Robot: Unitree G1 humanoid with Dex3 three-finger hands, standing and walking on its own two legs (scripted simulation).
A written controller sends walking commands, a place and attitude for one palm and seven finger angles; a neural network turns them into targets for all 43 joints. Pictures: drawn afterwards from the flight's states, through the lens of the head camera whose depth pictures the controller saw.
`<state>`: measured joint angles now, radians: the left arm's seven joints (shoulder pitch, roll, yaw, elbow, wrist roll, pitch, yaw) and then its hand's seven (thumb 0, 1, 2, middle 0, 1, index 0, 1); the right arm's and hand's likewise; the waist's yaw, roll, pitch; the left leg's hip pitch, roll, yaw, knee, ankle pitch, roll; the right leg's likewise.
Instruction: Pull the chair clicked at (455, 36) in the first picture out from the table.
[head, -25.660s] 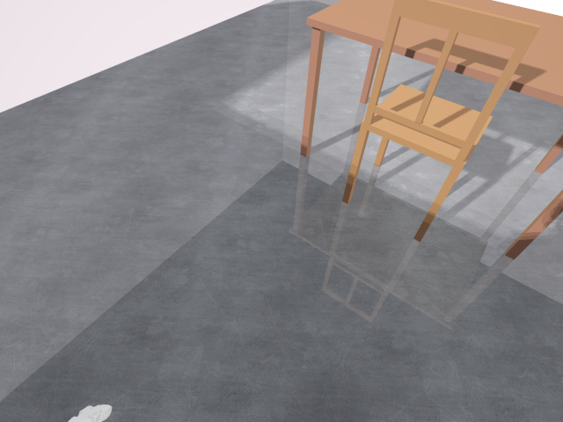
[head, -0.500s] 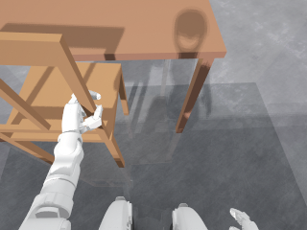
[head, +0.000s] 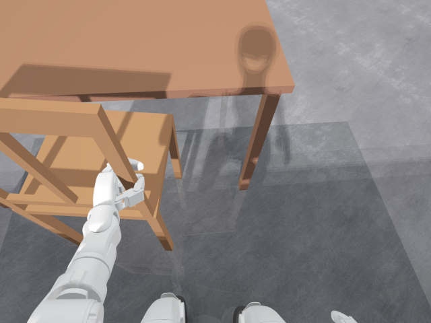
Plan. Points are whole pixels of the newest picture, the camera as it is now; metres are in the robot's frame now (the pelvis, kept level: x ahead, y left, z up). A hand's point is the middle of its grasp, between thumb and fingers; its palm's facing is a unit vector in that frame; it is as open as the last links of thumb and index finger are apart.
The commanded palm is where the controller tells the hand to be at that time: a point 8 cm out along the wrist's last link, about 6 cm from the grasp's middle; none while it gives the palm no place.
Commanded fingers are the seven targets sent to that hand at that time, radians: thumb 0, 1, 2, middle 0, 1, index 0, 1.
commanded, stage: step backward, pulling the chair out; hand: left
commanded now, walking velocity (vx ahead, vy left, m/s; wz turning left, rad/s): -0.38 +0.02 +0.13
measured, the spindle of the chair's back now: (40, 172) +0.41 +0.37 -0.04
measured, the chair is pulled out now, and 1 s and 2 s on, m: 0.07 0.15 0.29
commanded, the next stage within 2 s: none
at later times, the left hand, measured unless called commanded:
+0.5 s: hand (146, 221) +0.30 +0.14 -0.05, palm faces +0.06 -0.99 -0.12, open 5.6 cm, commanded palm +0.29 +0.19 -0.05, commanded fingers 0.00 0.90 0.90 -0.50 -1.45 -0.50 -1.45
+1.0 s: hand (147, 224) +0.30 +0.14 -0.05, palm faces +0.04 -0.99 -0.15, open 5.8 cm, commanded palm +0.29 +0.18 -0.05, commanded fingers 0.00 0.90 0.90 -0.50 -1.45 -0.50 -1.45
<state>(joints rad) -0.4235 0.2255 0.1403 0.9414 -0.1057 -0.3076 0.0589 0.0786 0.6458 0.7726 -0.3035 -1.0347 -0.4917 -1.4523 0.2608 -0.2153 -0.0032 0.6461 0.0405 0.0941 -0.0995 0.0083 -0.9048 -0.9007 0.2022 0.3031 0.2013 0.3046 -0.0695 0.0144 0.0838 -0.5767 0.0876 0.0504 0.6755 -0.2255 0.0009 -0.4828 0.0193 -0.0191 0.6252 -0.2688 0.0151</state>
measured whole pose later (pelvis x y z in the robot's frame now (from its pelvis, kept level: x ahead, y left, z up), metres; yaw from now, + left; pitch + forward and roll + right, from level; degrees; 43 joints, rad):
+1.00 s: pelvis -0.06 -0.01 +0.00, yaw +2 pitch +3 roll -1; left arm -0.50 0.17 0.00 1.06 -0.05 -0.30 0.07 0.06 0.59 0.78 -0.33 -1.18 -0.49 -1.45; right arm 0.22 -0.23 0.00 0.75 0.01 -0.06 -0.12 0.01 -0.91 -0.90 0.20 0.30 0.20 0.30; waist -0.03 -0.01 0.11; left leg -0.49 0.02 -0.01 0.66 -0.23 0.00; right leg -0.46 0.00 -0.01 0.71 -0.33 0.00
